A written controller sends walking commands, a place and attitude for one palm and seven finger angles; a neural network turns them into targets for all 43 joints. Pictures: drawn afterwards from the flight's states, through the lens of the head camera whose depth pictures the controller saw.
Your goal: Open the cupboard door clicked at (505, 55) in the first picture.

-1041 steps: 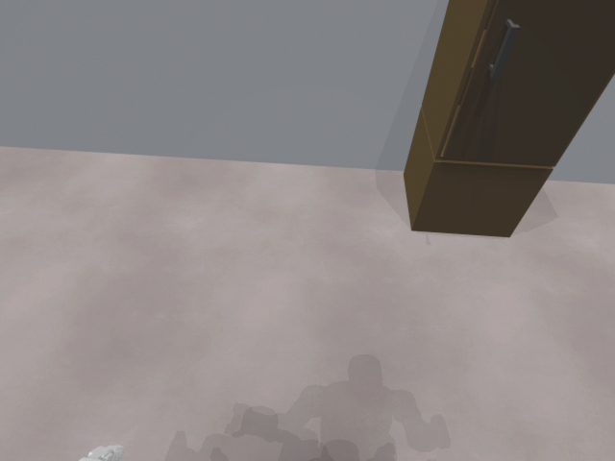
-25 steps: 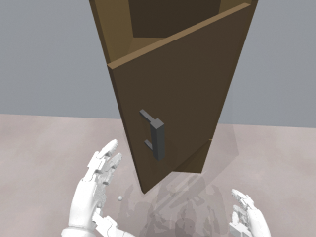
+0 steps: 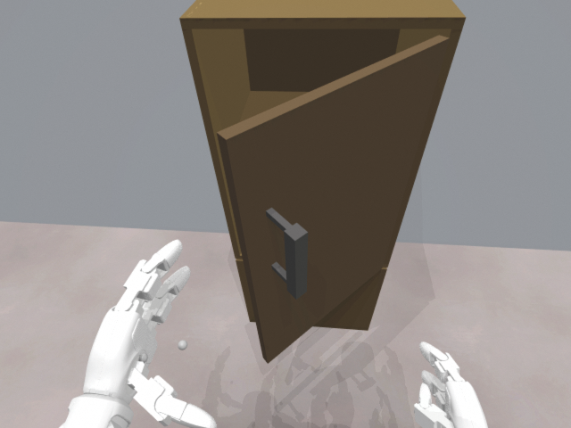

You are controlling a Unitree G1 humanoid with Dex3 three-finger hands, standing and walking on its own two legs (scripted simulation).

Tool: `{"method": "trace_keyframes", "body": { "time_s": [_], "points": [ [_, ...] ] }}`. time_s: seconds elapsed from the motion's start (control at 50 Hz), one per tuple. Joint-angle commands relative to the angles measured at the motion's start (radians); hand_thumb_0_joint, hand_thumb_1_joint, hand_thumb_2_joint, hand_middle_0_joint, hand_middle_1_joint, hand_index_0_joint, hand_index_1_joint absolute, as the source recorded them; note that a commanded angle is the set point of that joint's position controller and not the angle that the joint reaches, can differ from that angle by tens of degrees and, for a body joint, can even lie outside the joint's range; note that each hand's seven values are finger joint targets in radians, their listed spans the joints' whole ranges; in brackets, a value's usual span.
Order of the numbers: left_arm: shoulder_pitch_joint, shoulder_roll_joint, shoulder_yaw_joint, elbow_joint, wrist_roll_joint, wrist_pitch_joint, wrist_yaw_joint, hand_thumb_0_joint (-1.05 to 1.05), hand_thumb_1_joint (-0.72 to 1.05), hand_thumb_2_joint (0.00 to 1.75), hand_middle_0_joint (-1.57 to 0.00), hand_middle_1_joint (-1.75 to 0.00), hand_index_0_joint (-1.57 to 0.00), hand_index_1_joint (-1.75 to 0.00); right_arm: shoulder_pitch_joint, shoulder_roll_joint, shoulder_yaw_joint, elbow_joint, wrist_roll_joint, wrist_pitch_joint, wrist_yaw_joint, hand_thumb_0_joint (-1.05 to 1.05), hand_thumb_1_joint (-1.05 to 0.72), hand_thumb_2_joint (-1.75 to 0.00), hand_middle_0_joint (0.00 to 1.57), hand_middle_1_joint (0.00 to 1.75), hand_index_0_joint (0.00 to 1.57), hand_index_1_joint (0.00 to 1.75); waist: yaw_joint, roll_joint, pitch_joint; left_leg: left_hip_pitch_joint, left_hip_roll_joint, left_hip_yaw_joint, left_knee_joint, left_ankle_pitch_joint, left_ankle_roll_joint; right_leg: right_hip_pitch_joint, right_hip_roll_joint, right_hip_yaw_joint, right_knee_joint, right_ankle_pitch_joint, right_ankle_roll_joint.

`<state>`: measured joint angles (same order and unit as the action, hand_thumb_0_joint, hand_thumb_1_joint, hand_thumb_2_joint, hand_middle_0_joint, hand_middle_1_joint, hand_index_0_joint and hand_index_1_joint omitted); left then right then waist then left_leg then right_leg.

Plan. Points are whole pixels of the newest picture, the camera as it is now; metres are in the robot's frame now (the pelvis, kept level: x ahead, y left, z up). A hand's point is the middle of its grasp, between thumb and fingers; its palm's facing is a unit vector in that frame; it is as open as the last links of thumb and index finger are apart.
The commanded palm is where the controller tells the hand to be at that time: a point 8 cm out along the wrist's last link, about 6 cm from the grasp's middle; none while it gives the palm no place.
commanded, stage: draw the hand back to the body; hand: left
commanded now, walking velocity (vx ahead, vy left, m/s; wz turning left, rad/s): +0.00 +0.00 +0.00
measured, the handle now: (286, 254) +0.34 +0.03 +0.09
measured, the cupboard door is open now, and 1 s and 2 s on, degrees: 45 45 45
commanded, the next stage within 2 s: step back with the hand held close in 1.14 s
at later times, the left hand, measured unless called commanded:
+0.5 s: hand (80, 312) +0.20 +0.23 +0.16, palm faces +0.31 -0.88 -0.37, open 12.3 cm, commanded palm +0.15 +0.27 +0.19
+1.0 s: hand (27, 292) +0.20 +0.27 +0.19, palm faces +0.44 -0.81 -0.39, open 7.6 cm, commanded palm +0.15 +0.31 +0.21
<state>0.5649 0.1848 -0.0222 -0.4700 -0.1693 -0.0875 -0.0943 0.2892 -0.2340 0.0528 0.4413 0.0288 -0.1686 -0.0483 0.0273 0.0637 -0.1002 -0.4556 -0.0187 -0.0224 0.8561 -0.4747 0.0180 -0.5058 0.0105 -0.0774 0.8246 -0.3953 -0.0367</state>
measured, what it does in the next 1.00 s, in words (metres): stands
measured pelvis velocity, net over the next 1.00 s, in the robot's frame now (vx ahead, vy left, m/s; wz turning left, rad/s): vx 0.01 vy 0.01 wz -0.01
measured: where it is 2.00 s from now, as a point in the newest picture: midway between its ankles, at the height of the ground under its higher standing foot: outside the picture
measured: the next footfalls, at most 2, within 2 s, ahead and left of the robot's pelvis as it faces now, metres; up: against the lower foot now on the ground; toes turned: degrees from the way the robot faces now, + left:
none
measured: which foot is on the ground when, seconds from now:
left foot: down 0.00-1.00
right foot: down 0.00-1.00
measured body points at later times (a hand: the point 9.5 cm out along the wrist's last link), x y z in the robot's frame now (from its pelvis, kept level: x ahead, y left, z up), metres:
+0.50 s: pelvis +0.01 +0.01 +0.04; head +0.00 -0.01 +0.48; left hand +0.17 +0.27 +0.18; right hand +0.20 -0.20 -0.05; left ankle -0.02 +0.11 -0.70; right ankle +0.02 -0.10 -0.70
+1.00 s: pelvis +0.01 +0.01 +0.04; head -0.01 -0.01 +0.49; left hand +0.17 +0.31 +0.21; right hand +0.20 -0.21 -0.04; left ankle -0.02 +0.11 -0.70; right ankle +0.02 -0.10 -0.70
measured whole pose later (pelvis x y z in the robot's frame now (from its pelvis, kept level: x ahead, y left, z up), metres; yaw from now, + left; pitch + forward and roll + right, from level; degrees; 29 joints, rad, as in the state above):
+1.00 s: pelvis +0.01 +0.01 +0.04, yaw -1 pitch -4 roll -1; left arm 0.47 0.32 0.32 -0.38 -0.05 -0.09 0.11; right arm 0.19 -0.22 0.02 0.64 -0.01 -0.11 -0.07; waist 0.08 0.06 0.02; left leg -0.05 -0.02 -0.01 0.40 -0.28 0.03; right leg -0.10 0.01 -0.05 0.38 -0.20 -0.02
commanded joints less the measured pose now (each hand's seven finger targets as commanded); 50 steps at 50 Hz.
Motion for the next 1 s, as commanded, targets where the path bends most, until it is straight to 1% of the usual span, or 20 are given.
{"method": "trace_keyframes", "body": {
  "time_s": [0.0, 0.04, 0.06, 0.08, 0.1, 0.2, 0.26, 0.32, 0.36, 0.42, 0.5, 0.54, 0.66, 0.68, 0.74, 0.8, 0.82, 0.86, 0.92, 0.98],
  "points": [
    [-0.075, 0.099, 0.116, -0.253, -0.032, -0.05, -0.016, 0.0, -0.4, 0.34, -0.15, -0.3, -0.15, -0.3, -0.117, -0.093, -0.035, -0.161, 0.012, -0.078, -0.012, 0.0, -0.9, -0.9, 0.2, 0.3, 0.2, 0.3, 0.004, -0.042, -0.055, -0.007, -0.003, -0.024, -0.162, 0.215, 0.001, 0.142, -0.008, 0.043, -0.162, 0.167, 0.016],
    [-0.082, 0.103, 0.128, -0.255, -0.047, -0.04, -0.032, 0.0, -0.32, 0.37, -0.16, -0.3, -0.16, -0.3, -0.118, -0.094, -0.032, -0.156, 0.014, -0.085, -0.016, 0.0, -0.9, -0.9, 0.2, 0.3, 0.2, 0.3, 0.004, -0.045, -0.047, 0.006, -0.002, -0.028, -0.173, 0.223, 0.0, 0.148, -0.007, 0.034, -0.169, 0.177, 0.017],
    [-0.083, 0.257, 0.17, -0.301, 0.083, -0.044, 0.074, 0.0, -0.29, 0.39, -0.16, -0.3, -0.16, -0.3, -0.114, -0.082, -0.04, -0.146, -0.003, -0.071, -0.04, 0.0, -0.9, -0.9, 0.2, 0.3, 0.2, 0.3, 0.032, -0.05, -0.049, 0.016, 0.013, -0.022, -0.217, 0.234, 0.006, 0.208, -0.028, 0.078, -0.22, 0.167, 0.004],
    [-0.061, 0.175, 0.132, -0.289, 0.093, -0.037, 0.116, 0.0, -0.26, 0.4, -0.16, -0.3, -0.16, -0.3, -0.117, -0.065, -0.03, -0.143, -0.014, -0.068, -0.046, 0.0, -0.9, -0.9, 0.2, 0.3, 0.2, 0.3, 0.014, -0.063, 0.003, 0.031, 0.008, -0.015, -0.225, 0.24, 0.006, 0.195, -0.032, 0.078, -0.249, 0.167, 0.008],
    [-0.046, 0.159, 0.127, -0.251, 0.106, -0.031, 0.14, 0.0, -0.22, 0.42, -0.16, -0.3, -0.16, -0.3, -0.11, -0.065, -0.029, -0.122, -0.017, -0.062, -0.047, 0.0, -0.9, -0.9, 0.2, 0.3, 0.2, 0.3, 0.013, -0.051, 0.02, 0.053, 0.014, -0.014, -0.236, 0.255, 0.006, 0.204, -0.034, 0.071, -0.26, 0.177, 0.011],
    [-0.079, 0.183, 0.16, -0.223, 0.133, -0.044, 0.19, 0.0, -0.05, 0.5, -0.17, -0.3, -0.17, -0.3, -0.149, -0.072, -0.028, -0.083, -0.023, -0.047, -0.047, 0.0, -0.9, -0.9, 0.2, 0.3, 0.2, 0.3, 0.012, -0.027, 0.04, 0.137, 0.021, -0.017, -0.317, 0.276, 0.003, 0.262, -0.027, 0.054, -0.317, 0.185, 0.013],
    [-0.087, 0.222, 0.215, -0.195, 0.135, -0.051, 0.207, 0.0, 0.06, 0.54, -0.17, -0.3, -0.17, -0.3, -0.172, -0.076, -0.029, -0.058, -0.028, -0.046, -0.052, 0.0, -0.9, -0.9, 0.2, 0.3, 0.2, 0.3, 0.023, -0.048, 0.045, 0.169, 0.021, -0.016, -0.359, 0.286, 0.005, 0.317, -0.028, 0.053, -0.357, 0.193, 0.011],
    [-0.097, 0.224, 0.237, -0.214, 0.136, -0.062, 0.213, 0.0, 0.17, 0.58, -0.17, -0.3, -0.17, -0.3, -0.184, -0.075, -0.029, -0.04, -0.031, -0.046, -0.05, 0.0, -0.9, -0.9, 0.2, 0.3, 0.2, 0.3, 0.024, -0.017, 0.027, 0.212, 0.022, -0.016, -0.4, 0.335, 0.001, 0.365, -0.027, 0.047, -0.371, 0.24, 0.011],
    [-0.088, 0.248, 0.275, -0.197, 0.136, -0.064, 0.219, 0.0, 0.23, 0.62, -0.18, -0.3, -0.18, -0.3, -0.199, -0.077, -0.032, -0.025, -0.033, -0.047, -0.05, 0.0, -0.9, -0.9, 0.2, 0.3, 0.2, 0.3, 0.034, -0.012, 0.027, 0.227, 0.024, -0.015, -0.422, 0.369, -0.001, 0.397, -0.027, 0.045, -0.385, 0.268, 0.009],
    [-0.094, 0.25, 0.302, -0.183, 0.132, -0.065, 0.22, 0.0, 0.34, 0.66, -0.18, -0.3, -0.18, -0.3, -0.203, -0.077, -0.036, -0.008, -0.034, -0.041, -0.047, 0.0, -0.9, -0.9, 0.2, 0.3, 0.2, 0.3, 0.034, -0.03, 0.032, 0.256, 0.027, -0.013, -0.445, 0.417, -0.003, 0.419, -0.023, 0.044, -0.403, 0.308, 0.012],
    [-0.126, 0.272, 0.343, -0.179, 0.133, -0.07, 0.223, 0.0, 0.48, 0.72, -0.19, -0.3, -0.19, -0.3, -0.209, -0.082, -0.042, 0.01, -0.034, -0.038, -0.042, 0.0, -0.9, -0.9, 0.2, 0.3, 0.2, 0.3, 0.036, -0.002, 0.039, 0.284, 0.03, -0.011, -0.473, 0.451, -0.009, 0.439, -0.02, 0.043, -0.422, 0.325, 0.011],
    [-0.124, 0.28, 0.369, -0.163, 0.13, -0.07, 0.224, 0.0, 0.55, 0.75, -0.19, -0.3, -0.19, -0.3, -0.211, -0.081, -0.046, 0.016, -0.033, -0.033, -0.04, 0.0, -0.9, -0.9, 0.2, 0.3, 0.2, 0.3, 0.039, -0.024, 0.046, 0.292, 0.032, -0.011, -0.482, 0.472, -0.011, 0.446, -0.018, 0.042, -0.43, 0.34, 0.011],
    [-0.16, 0.338, 0.46, -0.145, 0.122, -0.074, 0.228, 0.0, 0.76, 0.84, -0.19, -0.3, -0.19, -0.3, -0.223, -0.088, -0.056, 0.034, -0.032, -0.019, -0.037, 0.0, -0.9, -0.9, 0.2, 0.3, 0.2, 0.3, 0.047, -0.005, 0.044, 0.312, 0.033, -0.005, -0.499, 0.5, -0.013, 0.478, -0.017, 0.05, -0.456, 0.371, 0.008],
    [-0.164, 0.332, 0.463, -0.155, 0.12, -0.075, 0.227, 0.0, 0.8, 0.86, -0.2, -0.3, -0.2, -0.3, -0.219, -0.086, -0.056, 0.033, -0.031, -0.016, -0.035, 0.0, -0.9, -0.9, 0.2, 0.3, 0.2, 0.3, 0.045, 0.015, 0.038, 0.318, 0.033, -0.004, -0.501, 0.522, -0.015, 0.483, -0.018, 0.052, -0.455, 0.383, 0.009],
    [-0.184, 0.353, 0.5, -0.138, 0.115, -0.076, 0.229, 0.0, 0.9, 0.9, -0.2, -0.3, -0.2, -0.3, -0.223, -0.087, -0.06, 0.041, -0.03, -0.009, -0.033, 0.0, -0.9, -0.9, 0.2, 0.3, 0.2, 0.3, 0.047, 0.006, 0.037, 0.325, 0.034, -0.003, -0.506, 0.523, -0.015, 0.486, -0.015, 0.051, -0.464, 0.385, 0.01],
    [-0.17, 0.295, 0.439, -0.1, 0.114, -0.067, 0.219, 0.0, 0.9, 0.9, -0.2, -0.3, -0.2, -0.3, -0.226, -0.093, -0.064, 0.042, -0.028, -0.003, -0.027, 0.0, -0.9, -0.9, 0.2, 0.3, 0.2, 0.3, 0.038, -0.004, 0.075, 0.327, 0.039, -0.004, -0.515, 0.511, -0.012, 0.464, -0.015, 0.049, -0.476, 0.367, 0.013],
    [-0.181, 0.296, 0.435, -0.108, 0.116, -0.067, 0.217, 0.0, 0.9, 0.9, -0.2, -0.3, -0.2, -0.3, -0.227, -0.096, -0.065, 0.041, -0.029, -0.002, -0.025, 0.0, -0.9, -0.9, 0.2, 0.3, 0.2, 0.3, 0.037, 0.006, 0.075, 0.328, 0.038, -0.003, -0.518, 0.496, -0.01, 0.463, -0.014, 0.05, -0.478, 0.357, 0.013],
    [-0.181, 0.324, 0.458, -0.102, 0.116, -0.069, 0.222, 0.0, 0.9, 0.9, -0.2, -0.3, -0.2, -0.3, -0.231, -0.099, -0.069, 0.043, -0.03, -0.001, -0.028, 0.0, -0.9, -0.9, 0.2, 0.3, 0.2, 0.3, 0.043, -0.025, 0.062, 0.325, 0.035, -0.004, -0.52, 0.472, -0.005, 0.478, -0.015, 0.051, -0.482, 0.35, 0.012],
    [-0.182, 0.332, 0.465, -0.142, 0.119, -0.074, 0.224, 0.0, 0.9, 0.9, -0.2, -0.3, -0.2, -0.3, -0.233, -0.094, -0.067, 0.038, -0.032, -0.003, -0.028, 0.0, -0.9, -0.9, 0.2, 0.3, 0.2, 0.3, 0.047, 0.013, 0.021, 0.333, 0.03, -0.003, -0.518, 0.5, -0.007, 0.502, -0.018, 0.055, -0.474, 0.377, 0.011],
    [-0.192, 0.347, 0.477, -0.157, 0.12, -0.074, 0.228, 0.0, 0.9, 0.9, -0.2, -0.3, -0.2, -0.3, -0.235, -0.091, -0.064, 0.041, -0.033, -0.006, -0.031, 0.0, -0.9, -0.9, 0.2, 0.3, 0.2, 0.3, 0.047, 0.025, 0.027, 0.33, 0.03, -0.006, -0.518, 0.506, -0.011, 0.504, -0.018, 0.054, -0.475, 0.383, 0.009]
  ]
}}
